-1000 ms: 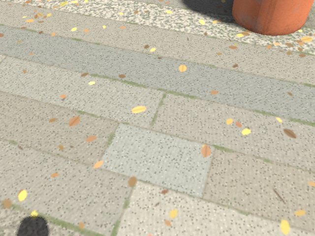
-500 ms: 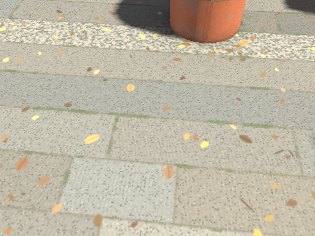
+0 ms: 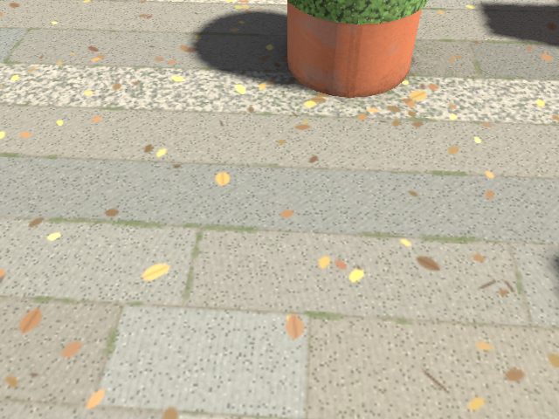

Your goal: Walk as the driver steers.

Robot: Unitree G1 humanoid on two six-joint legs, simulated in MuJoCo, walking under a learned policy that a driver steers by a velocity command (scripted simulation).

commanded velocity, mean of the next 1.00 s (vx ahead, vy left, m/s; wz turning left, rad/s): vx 0.34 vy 0.00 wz -0.01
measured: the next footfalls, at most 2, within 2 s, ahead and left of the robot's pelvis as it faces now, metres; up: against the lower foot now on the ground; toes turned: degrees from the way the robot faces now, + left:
right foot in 0.74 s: +0.39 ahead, -0.13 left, +0.00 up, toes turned -1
left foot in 1.28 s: +0.70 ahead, +0.11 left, +0.00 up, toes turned +3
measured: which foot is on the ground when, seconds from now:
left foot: down 0.00-0.76, up 0.78-1.00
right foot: down 0.00-0.30, up 0.32-0.72, down 0.74-1.00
